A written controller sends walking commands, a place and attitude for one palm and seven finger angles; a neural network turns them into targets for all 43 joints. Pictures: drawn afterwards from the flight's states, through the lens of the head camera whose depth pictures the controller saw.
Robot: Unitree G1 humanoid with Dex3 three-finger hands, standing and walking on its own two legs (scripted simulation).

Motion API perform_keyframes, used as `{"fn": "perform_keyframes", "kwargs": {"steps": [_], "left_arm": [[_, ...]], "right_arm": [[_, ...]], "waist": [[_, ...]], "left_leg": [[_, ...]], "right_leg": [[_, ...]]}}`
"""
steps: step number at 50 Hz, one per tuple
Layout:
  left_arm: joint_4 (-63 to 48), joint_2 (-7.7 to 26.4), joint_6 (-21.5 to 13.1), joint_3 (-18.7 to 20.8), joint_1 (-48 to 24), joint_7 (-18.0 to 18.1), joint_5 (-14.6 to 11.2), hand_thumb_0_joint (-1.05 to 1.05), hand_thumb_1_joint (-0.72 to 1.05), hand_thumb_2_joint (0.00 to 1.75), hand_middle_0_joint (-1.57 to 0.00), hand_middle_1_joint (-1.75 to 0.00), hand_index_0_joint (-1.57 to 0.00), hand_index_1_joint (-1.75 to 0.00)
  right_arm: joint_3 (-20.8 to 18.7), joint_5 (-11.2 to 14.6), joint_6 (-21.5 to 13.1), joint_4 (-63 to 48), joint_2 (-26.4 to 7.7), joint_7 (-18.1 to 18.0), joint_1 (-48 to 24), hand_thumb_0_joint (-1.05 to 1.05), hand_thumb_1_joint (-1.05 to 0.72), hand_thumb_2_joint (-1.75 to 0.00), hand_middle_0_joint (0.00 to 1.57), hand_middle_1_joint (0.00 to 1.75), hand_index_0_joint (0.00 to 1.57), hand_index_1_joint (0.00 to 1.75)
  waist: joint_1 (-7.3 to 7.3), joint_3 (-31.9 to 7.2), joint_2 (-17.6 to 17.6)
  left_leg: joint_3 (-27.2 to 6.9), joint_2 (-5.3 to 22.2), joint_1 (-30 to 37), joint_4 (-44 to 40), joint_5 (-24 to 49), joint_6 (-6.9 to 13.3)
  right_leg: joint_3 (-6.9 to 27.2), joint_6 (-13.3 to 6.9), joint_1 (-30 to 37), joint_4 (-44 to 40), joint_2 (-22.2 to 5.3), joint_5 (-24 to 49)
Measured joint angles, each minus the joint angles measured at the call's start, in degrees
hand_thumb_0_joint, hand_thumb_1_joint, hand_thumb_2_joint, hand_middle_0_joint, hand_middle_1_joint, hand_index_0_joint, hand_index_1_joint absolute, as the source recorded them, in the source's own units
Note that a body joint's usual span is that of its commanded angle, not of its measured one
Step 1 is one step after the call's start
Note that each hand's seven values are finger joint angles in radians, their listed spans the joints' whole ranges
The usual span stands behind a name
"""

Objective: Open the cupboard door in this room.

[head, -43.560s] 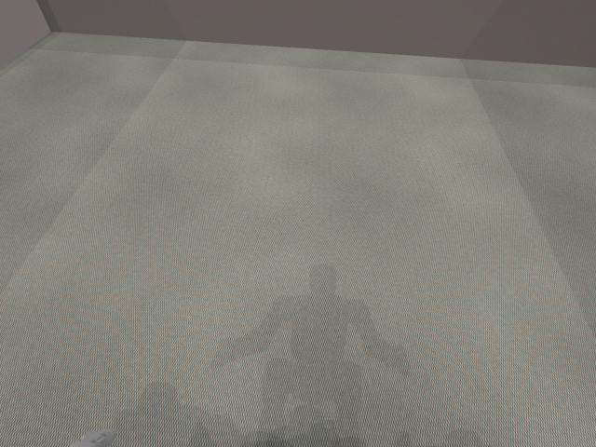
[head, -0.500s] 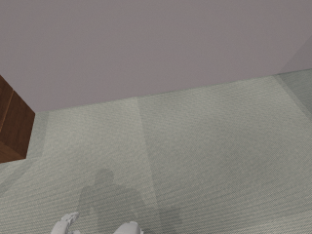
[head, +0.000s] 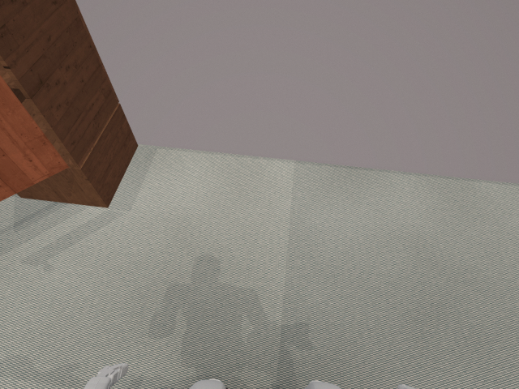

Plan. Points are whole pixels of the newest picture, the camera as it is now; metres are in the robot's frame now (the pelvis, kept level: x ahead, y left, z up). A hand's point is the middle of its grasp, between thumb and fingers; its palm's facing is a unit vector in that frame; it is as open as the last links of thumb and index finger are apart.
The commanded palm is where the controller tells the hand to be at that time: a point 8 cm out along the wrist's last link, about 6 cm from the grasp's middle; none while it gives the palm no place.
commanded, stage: turn to face it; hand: left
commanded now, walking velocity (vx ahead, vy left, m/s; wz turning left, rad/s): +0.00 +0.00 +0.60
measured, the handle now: out of the picture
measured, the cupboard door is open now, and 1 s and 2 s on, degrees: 48 48 48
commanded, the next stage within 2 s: take the last steps up to it in 1.12 s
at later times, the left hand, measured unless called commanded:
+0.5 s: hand out of the picture +0.01 +0.22 -0.17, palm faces +0.34 -0.91 -0.24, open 7.3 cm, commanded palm none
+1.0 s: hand out of the picture -0.05 +0.16 -0.18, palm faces +0.59 -0.78 -0.21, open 7.3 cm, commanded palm none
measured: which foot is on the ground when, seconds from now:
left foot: down 0.00-0.04, up 0.06-0.32, down 0.34-0.66, up 0.68-0.94, down 0.96-1.00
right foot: up 0.00-0.02, down 0.04-0.34, up 0.36-0.64, down 0.66-0.96, up 0.98-1.00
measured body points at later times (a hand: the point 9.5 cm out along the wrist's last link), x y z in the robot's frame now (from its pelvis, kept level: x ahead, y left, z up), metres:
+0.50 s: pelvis +0.01 -0.01 +0.00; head +0.05 +0.02 +0.45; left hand +0.00 +0.27 -0.15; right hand +0.19 -0.22 -0.12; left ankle -0.01 +0.11 -0.73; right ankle +0.04 -0.15 -0.67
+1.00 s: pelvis +0.03 -0.03 -0.01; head +0.05 +0.01 +0.44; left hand -0.08 +0.20 -0.16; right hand +0.27 -0.17 -0.13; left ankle -0.02 +0.07 -0.73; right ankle +0.08 -0.15 -0.72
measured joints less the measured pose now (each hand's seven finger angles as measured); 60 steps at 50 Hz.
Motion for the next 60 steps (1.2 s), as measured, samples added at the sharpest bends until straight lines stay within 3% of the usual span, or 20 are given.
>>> {"fn": "perform_keyframes", "kwargs": {"steps": [2,5,8,14,16,17,20,23,27,32,33,36,39,45,47,48,50,54,57,60], "left_arm": [[-1.14,0.35,-1.04,-0.10,0.69,0.05,0.23,0.00,0.91,0.90,-0.20,-0.30,-0.20,-0.30],[-1.21,-0.99,-1.71,-0.61,0.76,0.61,0.76,0.00,0.91,0.90,-0.20,-0.30,-0.20,-0.30],[-0.98,-1.90,-1.74,-1.00,1.84,0.96,0.84,0.00,0.91,0.90,-0.20,-0.30,-0.20,-0.30],[0.20,-2.15,-2.07,-1.41,3.53,0.53,1.01,0.00,0.91,0.90,-0.21,-0.30,-0.21,-0.30],[0.56,-1.89,-1.96,-1.26,4.36,0.26,0.72,0.00,0.91,0.90,-0.21,-0.30,-0.21,-0.30],[0.54,-1.94,-1.70,-1.12,5.05,0.09,0.46,0.00,0.91,0.90,-0.21,-0.30,-0.21,-0.30],[1.78,-0.46,0.25,-0.63,3.93,0.30,0.30,0.00,0.91,0.90,-0.21,-0.30,-0.21,-0.30],[2.52,0.17,1.19,-0.05,2.18,0.36,0.26,0.01,0.91,0.90,-0.21,-0.30,-0.20,-0.30],[1.33,0.29,0.86,0.22,0.68,0.03,0.16,0.01,0.91,0.90,-0.20,-0.30,-0.20,-0.30],[-0.44,0.26,-0.47,0.02,0.20,-0.03,0.06,0.00,0.91,0.90,-0.20,-0.30,-0.20,-0.30],[-1.00,0.48,-1.05,-0.06,0.60,0.06,0.25,0.00,0.91,0.90,-0.20,-0.30,-0.20,-0.30],[-1.01,-0.97,-1.81,-0.59,0.67,0.61,0.73,0.00,0.91,0.90,-0.20,-0.30,-0.20,-0.30],[-0.65,-2.00,-1.82,-1.04,1.88,0.96,0.81,0.00,0.91,0.90,-0.20,-0.30,-0.20,-0.30],[1.12,-2.46,-2.17,-1.54,4.10,0.57,1.04,0.00,0.91,0.90,-0.21,-0.30,-0.21,-0.30],[1.81,-2.36,-1.98,-1.45,5.16,0.33,0.69,0.00,0.91,0.90,-0.21,-0.30,-0.21,-0.30],[2.02,-2.37,-1.67,-1.40,5.77,0.18,0.45,0.00,0.91,0.90,-0.21,-0.30,-0.21,-0.30],[3.06,-1.43,-0.30,-1.10,5.28,0.28,0.27,0.00,0.91,0.90,-0.21,-0.30,-0.21,-0.30],[4.73,-0.57,1.16,-0.42,3.58,0.30,0.29,0.01,0.91,0.90,-0.20,-0.30,-0.20,-0.30],[4.56,-0.70,0.76,-0.35,2.91,0.10,0.17,0.01,0.91,0.90,-0.20,-0.30,-0.20,-0.30],[4.11,-0.95,-0.29,-0.52,3.01,0.01,0.10,0.01,0.91,0.90,-0.20,-0.30,-0.20,-0.30]], "right_arm": [[-0.36,0.40,0.64,-0.04,0.00,0.19,0.66,0.00,-0.91,-0.90,0.20,0.30,0.20,0.30],[-1.46,0.53,1.66,0.76,-1.21,0.63,-0.02,0.00,-0.91,-0.90,0.20,0.30,0.20,0.30],[-1.83,0.58,2.15,1.28,-1.48,1.08,-0.72,0.01,-0.91,-0.90,0.20,0.30,0.20,0.30],[-1.05,1.01,1.51,0.49,-0.47,1.61,-2.16,0.01,-0.91,-0.90,0.19,0.30,0.19,0.30],[-0.64,0.99,0.86,-0.10,-0.42,1.69,-2.54,0.01,-0.91,-0.90,0.19,0.30,0.19,0.30],[-0.47,0.84,0.28,-0.75,-0.89,1.78,-2.38,0.01,-0.91,-0.90,0.19,0.30,0.19,0.30],[-0.14,0.48,-0.98,-1.18,-0.09,1.12,-2.75,0.00,-0.91,-0.90,0.19,0.30,0.20,0.30],[0.26,0.22,-1.15,-1.08,0.37,0.16,-1.67,0.00,-0.91,-0.90,0.20,0.30,0.20,0.30],[0.40,-0.02,-0.60,0.00,0.44,-0.06,-0.38,0.00,-0.91,-0.90,0.20,0.30,0.20,0.30],[-0.23,0.17,0.48,0.79,0.23,0.16,1.02,0.00,-0.91,-0.90,0.20,0.30,0.20,0.30],[-0.43,0.43,0.72,0.67,0.20,0.26,1.45,0.00,-0.91,-0.90,0.20,0.30,0.20,0.30],[-1.43,0.53,1.57,1.42,-1.07,0.60,0.86,0.00,-0.91,-0.90,0.20,0.30,0.20,0.30],[-1.77,0.57,2.03,1.98,-1.36,0.98,0.26,0.01,-0.91,-0.90,0.20,0.30,0.20,0.30],[-0.85,0.99,1.30,1.48,-0.24,1.27,-1.44,0.01,-0.91,-0.90,0.19,0.30,0.19,0.30],[-0.36,0.97,0.50,0.97,-0.21,1.26,-1.92,0.01,-0.91,-0.90,0.19,0.30,0.19,0.30],[-0.24,0.85,-0.07,0.48,-0.50,1.27,-1.90,0.01,-0.91,-0.90,0.19,0.30,0.19,0.30],[0.08,0.46,-0.75,0.34,0.27,0.81,-2.61,0.00,-0.91,-0.90,0.19,0.30,0.20,0.30],[0.96,-0.01,-1.19,0.45,1.36,-0.37,-2.31,0.00,-0.91,-0.90,0.20,0.30,0.20,0.30],[1.30,-0.11,-1.03,1.23,1.62,-0.70,-1.85,0.00,-0.91,-0.90,0.20,0.30,0.20,0.30],[1.30,0.10,-0.59,2.19,1.77,-0.65,-1.25,0.00,-0.91,-0.90,0.20,0.30,0.20,0.30]], "waist": [[0.09,-1.04,-0.20],[-0.25,0.00,1.45],[-0.50,0.44,0.71],[0.17,0.90,-2.97],[0.29,0.71,-3.59],[0.29,0.02,-2.81],[0.58,0.55,-4.06],[0.62,0.35,-3.38],[0.59,-0.05,-1.57],[-0.06,-1.08,0.36],[0.02,-1.67,0.02],[-0.34,-0.54,1.63],[-0.61,-0.08,0.87],[0.37,0.40,-2.91],[0.56,0.10,-3.20],[0.53,-0.51,-2.54],[0.97,-0.08,-3.67],[1.32,-0.05,-3.21],[1.35,-0.24,-1.71],[1.34,-0.90,-0.48]], "left_leg": [[-0.87,-0.83,-1.75,2.73,-1.79,-0.41],[0.29,-1.03,-6.65,18.60,-12.43,-0.50],[4.00,-0.19,-8.95,28.53,-13.34,-1.32],[9.21,0.68,-2.61,13.09,-11.95,-1.76],[9.94,0.47,0.94,4.58,-6.60,-1.10],[9.02,1.11,2.30,0.77,-0.80,0.47],[7.73,0.16,0.60,4.22,-2.60,2.63],[5.44,-0.07,1.12,2.50,-2.87,2.19],[2.31,-0.08,1.95,-0.69,-0.50,1.48],[-1.57,-0.63,0.44,0.49,-0.54,-0.22],[-1.73,-1.25,-0.78,2.27,-1.61,-0.27],[-0.30,-1.40,-5.90,17.91,-12.25,-0.34],[3.58,-0.53,-8.33,27.94,-13.41,-1.13],[8.66,0.30,-1.83,12.30,-11.73,-1.46],[9.15,0.35,1.97,3.31,-5.39,-0.72],[8.33,0.89,2.83,0.46,-0.55,1.21],[8.02,0.27,1.50,3.04,-1.44,2.91],[6.12,0.30,1.72,1.67,-2.30,2.15],[4.52,0.64,2.38,-0.60,-0.64,1.65],[3.26,0.81,2.23,-0.75,-0.37,0.87]], "right_leg": [[0.14,-1.19,3.75,-10.14,-0.19,4.62],[-2.56,-3.24,4.59,-8.91,-0.74,5.60],[-4.55,-3.44,7.02,-11.32,-2.18,5.85],[-7.93,-2.49,8.89,-12.71,-5.51,5.74],[-9.19,-1.77,8.16,-10.02,-6.43,4.05],[-9.88,-1.27,6.59,-6.84,-6.30,2.94],[-4.62,0.37,-0.06,9.08,-5.27,-6.00],[-1.54,0.77,-4.29,16.35,-3.24,-4.39],[-0.14,0.57,-4.27,10.82,-1.74,-2.10],[0.01,-0.28,2.65,-6.51,0.39,3.21],[0.28,-1.17,4.27,-11.06,0.05,5.50],[-2.26,-3.14,4.86,-9.61,-0.48,6.31],[-4.15,-3.36,7.23,-11.70,-1.94,6.34],[-6.73,-2.47,9.05,-12.75,-5.09,6.13],[-7.66,-1.79,8.25,-10.17,-5.58,4.57],[-8.14,-1.29,6.84,-7.46,-5.34,3.45],[-5.20,-0.39,3.19,1.34,-5.05,-3.99],[-1.67,-0.29,-1.87,11.82,-2.53,-5.32],[-1.41,-0.53,-1.15,7.60,-1.32,-4.05],[-1.74,-0.82,2.78,-2.90,-0.20,1.00]]}}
